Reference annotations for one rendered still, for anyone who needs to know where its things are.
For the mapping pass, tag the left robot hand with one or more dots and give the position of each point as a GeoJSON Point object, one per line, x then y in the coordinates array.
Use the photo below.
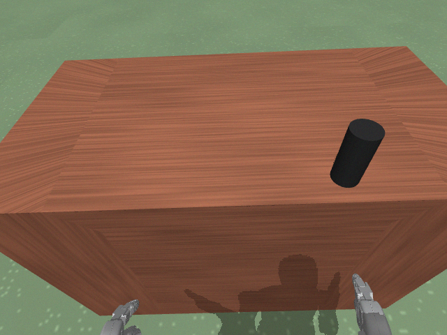
{"type": "Point", "coordinates": [119, 318]}

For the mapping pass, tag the can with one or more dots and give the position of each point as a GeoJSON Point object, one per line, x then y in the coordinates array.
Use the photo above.
{"type": "Point", "coordinates": [359, 145]}

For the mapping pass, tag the right robot hand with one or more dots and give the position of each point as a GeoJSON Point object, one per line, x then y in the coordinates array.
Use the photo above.
{"type": "Point", "coordinates": [370, 316]}

